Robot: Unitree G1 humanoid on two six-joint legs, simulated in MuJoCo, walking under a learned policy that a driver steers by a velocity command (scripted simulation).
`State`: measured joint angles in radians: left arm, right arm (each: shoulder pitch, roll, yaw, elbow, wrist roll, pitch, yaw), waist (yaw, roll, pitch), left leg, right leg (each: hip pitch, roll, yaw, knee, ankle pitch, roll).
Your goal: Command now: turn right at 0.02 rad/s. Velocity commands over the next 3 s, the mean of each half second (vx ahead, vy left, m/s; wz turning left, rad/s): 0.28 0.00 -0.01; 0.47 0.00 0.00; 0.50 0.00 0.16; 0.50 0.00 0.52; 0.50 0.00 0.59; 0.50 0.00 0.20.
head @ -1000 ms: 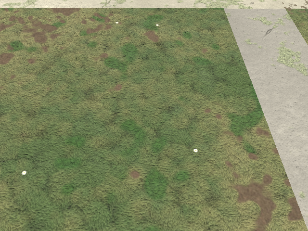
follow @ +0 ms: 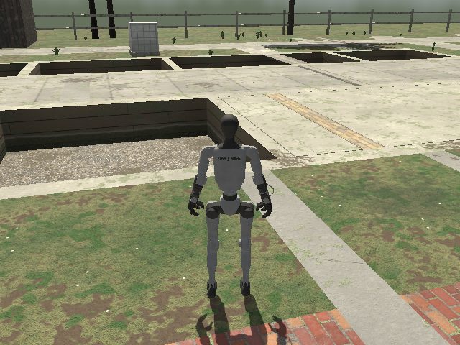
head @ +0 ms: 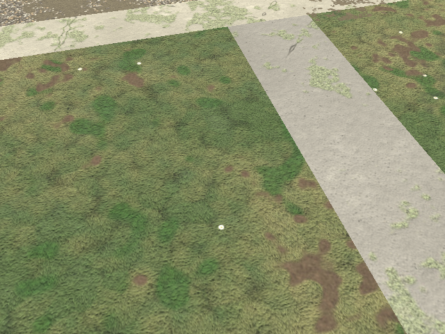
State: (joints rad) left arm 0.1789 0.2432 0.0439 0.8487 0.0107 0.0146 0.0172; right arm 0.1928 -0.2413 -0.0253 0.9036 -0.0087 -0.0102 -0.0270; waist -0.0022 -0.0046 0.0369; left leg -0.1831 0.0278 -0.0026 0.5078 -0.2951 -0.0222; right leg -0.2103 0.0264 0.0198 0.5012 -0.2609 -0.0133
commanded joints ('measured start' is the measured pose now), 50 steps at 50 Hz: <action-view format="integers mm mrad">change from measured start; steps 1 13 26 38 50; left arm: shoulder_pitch -25 32 236 243 -33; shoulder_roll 96 62 128 134 91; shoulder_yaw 22 24 12 16 24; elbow -28 16 98 57 -39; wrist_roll -2 -46 -18 -62 -10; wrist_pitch -14 -120 -94 -131 -96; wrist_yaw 6 -24 2 -23 -2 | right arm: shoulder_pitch -1 66 -259 118 78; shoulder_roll -125 -189 -19 -178 -176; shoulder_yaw -24 -49 6 -58 -50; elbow -27 -7 -192 -83 -34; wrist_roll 1 43 22 22 12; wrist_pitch -9 -65 -97 -81 -100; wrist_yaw -6 11 77 60 30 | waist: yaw -7 28 60 -95 -17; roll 4 182 -72 178 35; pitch -26 90 84 -183 20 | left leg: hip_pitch -27 -61 -453 385 -6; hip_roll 36 242 30 316 162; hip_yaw -39 -393 72 -672 -142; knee -93 -240 237 -281 -437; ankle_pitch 137 -295 241 -286 173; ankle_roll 23 236 20 293 253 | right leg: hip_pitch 24 -129 112 -506 -470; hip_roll -51 -10 -179 -37 -181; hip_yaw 57 -33 84 110 41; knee -78 61 -401 882 300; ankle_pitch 148 -152 347 -217 310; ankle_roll -15 -87 -165 -38 29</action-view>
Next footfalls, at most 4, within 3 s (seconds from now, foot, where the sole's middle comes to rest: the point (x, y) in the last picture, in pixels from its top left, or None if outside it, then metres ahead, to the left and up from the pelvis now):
0.70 left None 0.42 0.13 -0.77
1.26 right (264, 276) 0.71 -0.11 -0.77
1.80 left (183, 211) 0.96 0.17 -0.77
2.28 right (200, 143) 1.31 0.12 -0.77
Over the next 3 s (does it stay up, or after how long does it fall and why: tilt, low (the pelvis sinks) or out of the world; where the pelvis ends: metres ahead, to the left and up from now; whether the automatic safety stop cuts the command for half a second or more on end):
stays up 1.35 0.41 0.01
